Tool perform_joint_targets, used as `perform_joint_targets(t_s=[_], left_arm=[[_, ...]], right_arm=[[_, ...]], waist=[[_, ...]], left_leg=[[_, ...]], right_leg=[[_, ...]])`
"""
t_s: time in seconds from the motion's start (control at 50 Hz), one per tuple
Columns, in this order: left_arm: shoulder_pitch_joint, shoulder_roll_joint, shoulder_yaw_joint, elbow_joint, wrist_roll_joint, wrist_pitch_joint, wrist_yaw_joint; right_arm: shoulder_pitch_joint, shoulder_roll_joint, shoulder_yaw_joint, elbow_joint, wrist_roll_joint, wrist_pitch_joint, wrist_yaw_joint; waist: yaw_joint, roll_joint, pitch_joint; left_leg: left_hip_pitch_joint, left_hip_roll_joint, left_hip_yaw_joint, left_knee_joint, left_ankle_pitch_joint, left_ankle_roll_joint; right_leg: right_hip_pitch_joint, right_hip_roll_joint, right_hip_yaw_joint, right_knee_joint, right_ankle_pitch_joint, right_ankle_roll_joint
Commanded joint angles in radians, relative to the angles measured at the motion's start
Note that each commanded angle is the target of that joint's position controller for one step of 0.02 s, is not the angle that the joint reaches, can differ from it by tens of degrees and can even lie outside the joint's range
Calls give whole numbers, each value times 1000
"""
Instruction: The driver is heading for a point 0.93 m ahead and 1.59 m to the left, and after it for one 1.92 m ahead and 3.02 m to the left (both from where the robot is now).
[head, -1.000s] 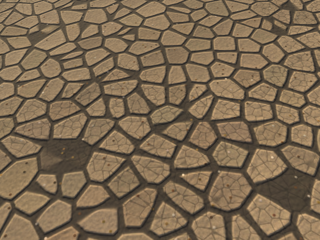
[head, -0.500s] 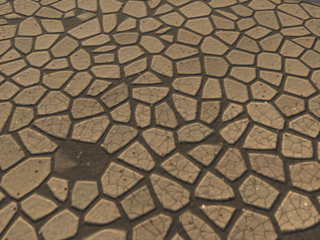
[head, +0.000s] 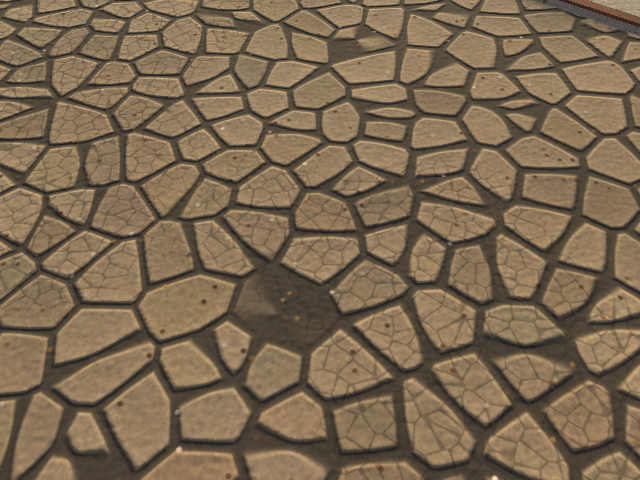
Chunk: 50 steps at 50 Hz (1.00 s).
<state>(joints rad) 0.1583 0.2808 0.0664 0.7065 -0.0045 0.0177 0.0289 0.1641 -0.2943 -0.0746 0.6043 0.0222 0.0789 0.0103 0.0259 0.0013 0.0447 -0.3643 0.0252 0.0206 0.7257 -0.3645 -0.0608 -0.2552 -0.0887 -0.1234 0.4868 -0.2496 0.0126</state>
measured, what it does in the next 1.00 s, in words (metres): steps on the spot, turning left: left foot, then right foot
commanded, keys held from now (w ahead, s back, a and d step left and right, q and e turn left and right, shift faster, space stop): q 1.00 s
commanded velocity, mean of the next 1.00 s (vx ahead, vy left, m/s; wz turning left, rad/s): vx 0.00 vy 0.00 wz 0.60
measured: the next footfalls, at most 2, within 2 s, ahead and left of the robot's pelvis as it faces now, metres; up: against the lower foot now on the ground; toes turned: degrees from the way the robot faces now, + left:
left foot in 0.04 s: +0.03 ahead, +0.12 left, +0.00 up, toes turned +4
right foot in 0.50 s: +0.09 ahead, -0.09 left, +0.00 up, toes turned +23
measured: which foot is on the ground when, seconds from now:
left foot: up 0.00-0.02, down 0.04-0.50, up 0.52-0.90, down 0.92-1.00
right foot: down 0.00-0.04, up 0.06-0.48, down 0.50-0.92, up 0.94-1.00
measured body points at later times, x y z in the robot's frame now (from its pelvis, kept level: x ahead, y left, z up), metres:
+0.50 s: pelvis +0.01 +0.00 -0.01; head +0.04 +0.01 +0.44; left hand +0.09 +0.32 -0.09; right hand +0.25 -0.22 -0.09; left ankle -0.01 +0.12 -0.74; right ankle +0.05 -0.11 -0.74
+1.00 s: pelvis -0.02 +0.04 -0.01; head +0.00 +0.08 +0.44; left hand -0.07 +0.36 -0.12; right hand +0.27 -0.10 -0.08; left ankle -0.07 +0.12 -0.74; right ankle +0.04 -0.11 -0.68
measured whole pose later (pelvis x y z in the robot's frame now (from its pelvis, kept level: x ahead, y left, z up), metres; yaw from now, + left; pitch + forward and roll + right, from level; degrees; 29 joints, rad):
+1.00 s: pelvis -0.02 +0.04 -0.01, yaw +36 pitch +1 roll -1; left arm 0.13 0.33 0.09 0.71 0.00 0.02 0.02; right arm 0.19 -0.31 -0.07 0.59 -0.01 0.04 0.00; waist 0.01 -0.04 0.07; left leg -0.31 -0.02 -0.02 0.57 -0.29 0.05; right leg -0.44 -0.06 -0.02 0.99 -0.53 0.06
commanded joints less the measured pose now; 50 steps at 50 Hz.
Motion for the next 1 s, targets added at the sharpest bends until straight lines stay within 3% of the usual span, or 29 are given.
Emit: perform_joint_targets(t_s=[0.02,0.04,0.06,0.08,0.1,0.12,0.14,0.16,0.2,0.28,0.42,0.46,0.48,0.5,0.52,0.54,0.56,0.6,0.64,0.68,0.76,0.8,0.86,0.9,0.92,0.94,0.96,0.98,1.0], left_arm=[[-13,189,59,-39,-26,-13,-1],[42,155,51,-15,-20,-17,-5],[42,85,28,-45,35,-20,-12],[-59,100,29,-94,38,-23,-2],[-94,143,43,-92,21,-21,3],[-89,146,47,-86,8,-18,6],[-70,144,50,-66,12,-15,13],[-58,152,54,-62,19,-13,18],[-31,133,51,-53,15,-17,12],[-64,99,35,-59,8,-22,5],[-62,116,40,-71,-5,-43,-21],[-12,113,44,-59,-5,-52,-28],[16,130,52,-51,1,-55,-26],[40,193,65,-58,18,-51,-19],[20,258,77,-49,43,-42,-21],[-11,197,63,-76,44,-47,-19],[-57,145,45,-89,37,-47,-12],[-107,114,34,-98,12,-42,-1],[-85,114,29,-93,14,-32,10],[-38,128,34,-83,22,-22,17],[-29,182,54,-76,15,-10,9],[-39,200,60,-74,7,-8,-1],[-46,210,64,-64,-17,-11,-10],[-12,172,55,-40,-30,-16,-13],[24,119,40,-38,2,-18,-18],[-38,79,19,-104,44,-20,-13],[-112,130,35,-114,24,-20,-2],[-115,150,43,-111,4,-17,0],[-94,154,49,-92,5,-14,5]], right_arm=[[56,-94,-38,-58,-1,-10,8],[91,-132,-53,-50,-4,-11,-1],[125,-253,-81,-65,-8,-16,-19],[112,-276,-78,-85,-43,-37,-12],[107,-228,-65,-79,-51,-58,-6],[60,-202,-55,-69,-41,-70,-10],[14,-180,-50,-73,-23,-71,-17],[-18,-166,-43,-76,-9,-67,-23],[-22,-161,-37,-76,-15,-59,-33],[-1,-181,-45,-66,-12,-52,-45],[-26,-197,-52,-69,-6,-39,-32],[-58,-188,-49,-74,6,-34,-34],[-53,-170,-43,-74,11,-33,-38],[-7,-120,-30,-73,-2,-35,-39],[15,-125,-35,-95,6,-42,-39],[39,-211,-62,-70,-14,-48,-42],[47,-237,-77,-49,-4,-45,-39],[67,-192,-72,-19,-5,-23,-43],[45,-143,-58,-31,5,-18,-36],[-8,-120,-46,-58,9,-21,-32],[-39,-92,-26,-85,-4,-24,-16],[-23,-102,-28,-86,-2,-22,-8],[19,-111,-36,-82,1,-13,3],[99,-132,-52,-55,-3,-13,-1],[139,-222,-78,-59,-1,-18,-14],[122,-317,-87,-94,-23,-33,-20],[146,-262,-75,-90,-51,-59,-9],[106,-232,-60,-76,-48,-75,-9],[50,-206,-55,-73,-28,-79,-15]], waist=[[-37,-167,-126],[-41,-77,-140],[-22,234,-155],[-73,298,-162],[-95,185,-164],[-62,157,-132],[-40,115,-121],[-26,122,-115],[-12,130,-142],[-34,134,-143],[-42,172,-125],[-4,165,-134],[6,140,-142],[-17,-18,-179],[-56,-293,-115],[-39,-217,-111],[-56,-154,-96],[-59,-124,-61],[-39,-138,-48],[0,-161,-62],[21,-172,-102],[15,-184,-109],[-14,-179,-110],[-52,-114,-122],[-45,108,-133],[-38,336,-124],[-114,218,-187],[-81,178,-142],[-52,132,-113]], left_leg=[[112,-43,60,-266,163,71],[251,-24,-12,-348,309,110],[437,231,-352,-344,706,212],[364,378,-543,-357,785,414],[343,333,-475,-375,706,415],[316,270,-397,-371,638,358],[302,221,-355,-367,580,310],[279,201,-337,-366,593,293],[250,172,-319,-366,616,293],[252,150,-353,-356,494,288],[186,135,-516,-327,410,282],[171,99,-531,-283,408,244],[120,62,-511,-246,326,201],[11,-17,-412,-81,78,141],[-197,-179,-205,98,-256,76],[-214,-105,-203,340,-284,30],[-209,-86,-196,428,-214,16],[-240,-72,-171,508,-97,-18],[-244,-63,-117,486,-44,-38],[-267,-38,-87,386,-32,-52],[-155,11,-35,178,-58,-45],[-77,6,3,91,-49,-30],[17,-7,36,-89,34,16],[208,-41,32,-302,223,80],[379,109,-201,-360,516,145],[409,354,-553,-348,759,355],[356,366,-557,-381,668,435],[318,307,-464,-389,573,385],[293,244,-399,-388,480,323]], right_leg=[[115,-204,125,-12,379,-153],[13,-159,60,97,246,-78],[-270,-39,-39,400,-197,30],[-427,78,86,605,-443,71],[-432,56,168,703,-406,67],[-438,44,187,708,-319,57],[-438,38,195,677,-249,57],[-421,42,197,658,-197,65],[-358,70,186,641,-133,78],[-305,93,195,418,-92,86],[-138,135,211,158,-119,55],[-32,137,198,-31,-3,32],[66,95,212,-123,112,11],[192,-94,371,-153,209,-58],[182,-270,607,-189,381,-228],[135,-331,627,-191,379,-303],[100,-275,526,-181,338,-273],[99,-179,381,-171,264,-212],[104,-139,287,-180,292,-212],[183,-152,262,-178,316,-230],[204,-196,212,-163,375,-243],[174,-206,183,-153,408,-239],[163,-221,158,-96,398,-205],[64,-175,80,40,274,-111],[-137,-84,-18,279,7,-13],[-412,65,6,520,-431,66],[-415,69,157,682,-448,63],[-421,50,184,716,-365,47],[-422,36,193,690,-273,41]])
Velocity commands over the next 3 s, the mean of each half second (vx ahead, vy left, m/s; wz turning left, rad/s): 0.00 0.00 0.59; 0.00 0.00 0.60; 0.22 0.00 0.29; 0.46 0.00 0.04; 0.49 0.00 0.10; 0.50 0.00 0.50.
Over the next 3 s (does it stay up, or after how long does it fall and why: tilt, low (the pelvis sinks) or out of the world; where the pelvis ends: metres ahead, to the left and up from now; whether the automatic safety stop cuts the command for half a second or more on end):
stays up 0.60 0.67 -0.02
